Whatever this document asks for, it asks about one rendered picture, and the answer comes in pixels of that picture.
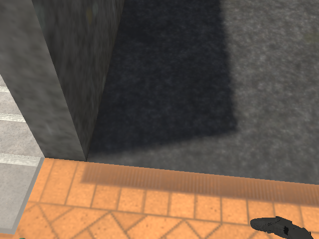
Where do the stairs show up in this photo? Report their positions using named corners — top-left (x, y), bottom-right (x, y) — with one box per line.
top-left (0, 75), bottom-right (45, 158)

